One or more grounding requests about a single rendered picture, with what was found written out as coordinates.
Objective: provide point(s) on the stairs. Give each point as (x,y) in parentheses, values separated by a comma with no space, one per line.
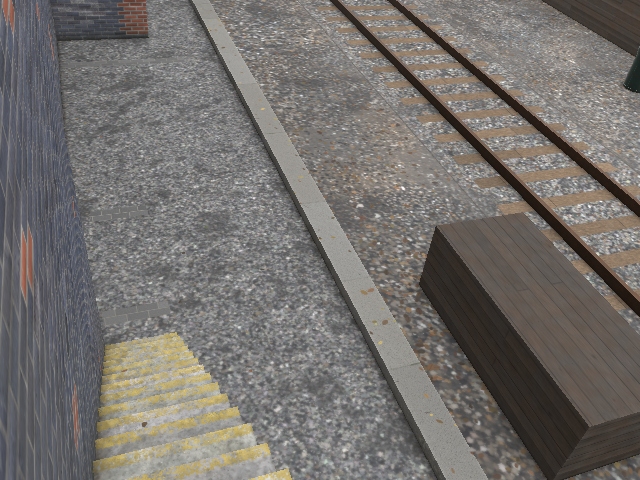
(162,418)

